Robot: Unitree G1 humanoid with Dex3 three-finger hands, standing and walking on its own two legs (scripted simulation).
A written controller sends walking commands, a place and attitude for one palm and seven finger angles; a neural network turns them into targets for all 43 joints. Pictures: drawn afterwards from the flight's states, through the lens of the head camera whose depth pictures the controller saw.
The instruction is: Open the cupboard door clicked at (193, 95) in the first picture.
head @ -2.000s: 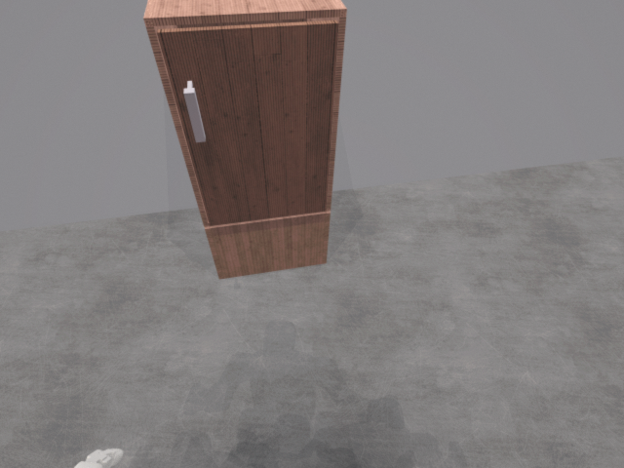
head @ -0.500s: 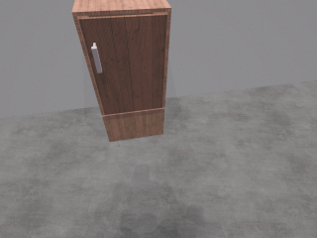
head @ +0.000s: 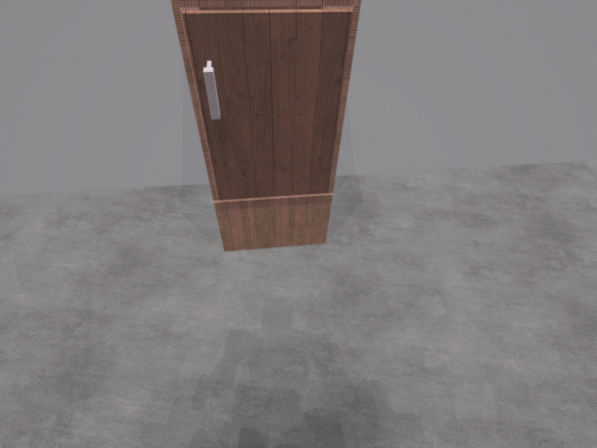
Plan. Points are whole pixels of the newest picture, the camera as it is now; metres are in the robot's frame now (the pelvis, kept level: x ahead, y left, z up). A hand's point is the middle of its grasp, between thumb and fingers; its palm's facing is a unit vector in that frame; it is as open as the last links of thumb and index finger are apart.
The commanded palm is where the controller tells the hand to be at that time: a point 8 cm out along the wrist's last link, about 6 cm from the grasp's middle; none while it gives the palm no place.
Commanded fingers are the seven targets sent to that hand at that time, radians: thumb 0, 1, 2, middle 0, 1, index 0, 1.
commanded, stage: turn to face it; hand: left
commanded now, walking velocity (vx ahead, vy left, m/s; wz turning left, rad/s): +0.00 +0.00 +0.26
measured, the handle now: (212, 90) +0.90 +0.27 -0.01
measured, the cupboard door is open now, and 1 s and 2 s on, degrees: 0 0 0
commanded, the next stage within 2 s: take the last steps up to it in 0.18 s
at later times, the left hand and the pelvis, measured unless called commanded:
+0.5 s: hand out of the picture -0.07 +0.18 -0.17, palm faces +0.23 -0.95 -0.20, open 7.4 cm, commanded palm none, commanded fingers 0.00 0.90 0.90 -0.20 -0.30 -0.20 -0.30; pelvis -0.02 +0.01 +0.00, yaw +10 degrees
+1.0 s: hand out of the picture +0.14 +0.18 -0.17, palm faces +0.18 -0.96 -0.22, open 7.3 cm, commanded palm none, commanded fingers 0.00 0.90 0.90 -0.20 -0.30 -0.20 -0.30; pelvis +0.11 -0.02 -0.01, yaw +9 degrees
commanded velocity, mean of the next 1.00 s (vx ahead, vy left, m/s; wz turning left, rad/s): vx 0.22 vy -0.05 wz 0.04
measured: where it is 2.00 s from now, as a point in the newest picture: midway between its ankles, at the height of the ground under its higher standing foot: (295, 391)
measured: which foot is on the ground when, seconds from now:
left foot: down 0.00-0.24, up 0.26-0.50, down 0.52-0.92, up 0.94-1.00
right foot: down 0.00-0.52, up 0.54-0.90, down 0.92-1.00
